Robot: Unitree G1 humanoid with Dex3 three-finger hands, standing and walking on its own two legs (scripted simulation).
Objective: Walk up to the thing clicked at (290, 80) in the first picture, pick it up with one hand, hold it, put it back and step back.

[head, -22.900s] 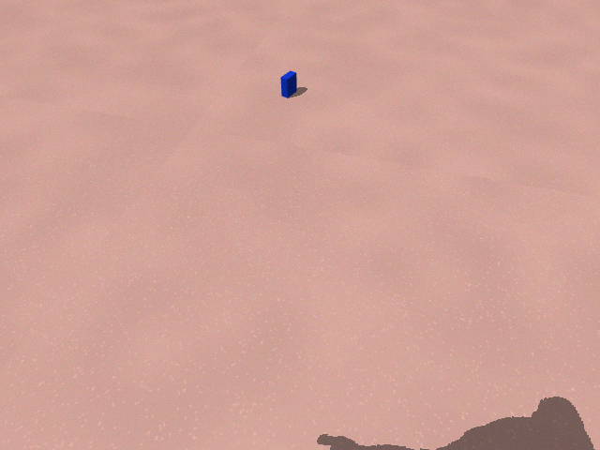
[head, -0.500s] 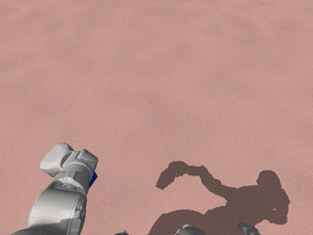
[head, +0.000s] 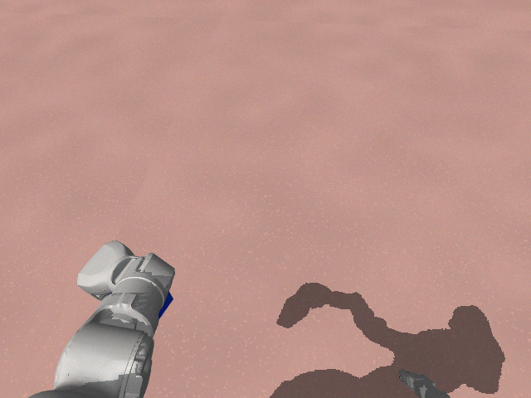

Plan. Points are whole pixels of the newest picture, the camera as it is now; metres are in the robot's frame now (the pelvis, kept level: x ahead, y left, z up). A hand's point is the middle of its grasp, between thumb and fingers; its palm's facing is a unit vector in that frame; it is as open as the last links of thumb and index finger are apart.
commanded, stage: hold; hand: left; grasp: from above
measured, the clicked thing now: (140, 302) +0.33 +0.25 -0.14
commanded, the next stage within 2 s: crouch in 1.50 s
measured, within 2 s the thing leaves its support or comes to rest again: neither
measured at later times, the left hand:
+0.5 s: hand (131, 281) +0.32 +0.23 -0.03, palm faces -0.18 -0.41 -0.89, open 7.9 cm
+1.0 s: hand (128, 290) +0.30 +0.22 -0.02, palm faces -0.19 -0.42 -0.89, open 7.9 cm
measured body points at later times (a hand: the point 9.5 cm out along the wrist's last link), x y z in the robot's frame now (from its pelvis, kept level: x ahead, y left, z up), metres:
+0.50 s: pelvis +0.00 -0.01 +0.01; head +0.03 -0.02 +0.46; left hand +0.33 +0.24 +0.02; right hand +0.13 -0.26 -0.12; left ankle -0.01 +0.15 -0.71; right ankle -0.01 -0.13 -0.71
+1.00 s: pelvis -0.01 +0.00 +0.01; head +0.01 -0.02 +0.46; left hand +0.31 +0.24 +0.03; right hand +0.14 -0.24 -0.11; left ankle -0.01 +0.15 -0.71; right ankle -0.01 -0.13 -0.71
